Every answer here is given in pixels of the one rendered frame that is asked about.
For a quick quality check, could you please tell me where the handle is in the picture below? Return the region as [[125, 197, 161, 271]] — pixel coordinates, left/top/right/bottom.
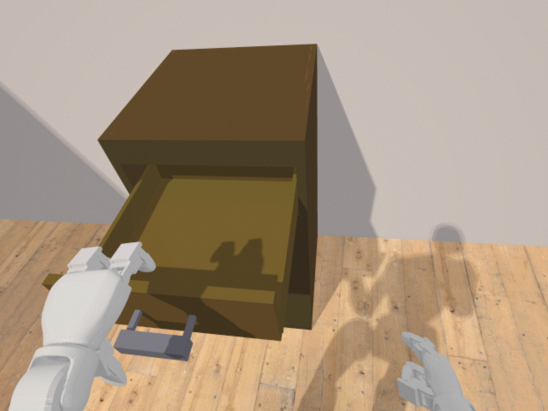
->
[[113, 310, 197, 361]]

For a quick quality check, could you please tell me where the cabinet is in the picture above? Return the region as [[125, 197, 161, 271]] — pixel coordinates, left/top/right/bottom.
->
[[98, 44, 318, 330]]

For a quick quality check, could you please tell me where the robot left hand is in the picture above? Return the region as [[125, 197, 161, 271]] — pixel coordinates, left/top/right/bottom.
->
[[41, 241, 156, 386]]

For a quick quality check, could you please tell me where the robot right forearm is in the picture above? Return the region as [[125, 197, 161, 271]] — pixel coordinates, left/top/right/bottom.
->
[[432, 393, 476, 411]]

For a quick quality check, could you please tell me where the robot left forearm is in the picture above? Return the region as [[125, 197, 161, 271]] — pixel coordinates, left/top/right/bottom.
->
[[9, 343, 100, 411]]

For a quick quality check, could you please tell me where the drawer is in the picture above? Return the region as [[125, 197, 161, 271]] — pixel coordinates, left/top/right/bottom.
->
[[42, 164, 298, 341]]

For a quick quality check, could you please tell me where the robot right hand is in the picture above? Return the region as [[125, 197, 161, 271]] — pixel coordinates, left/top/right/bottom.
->
[[397, 331, 464, 411]]

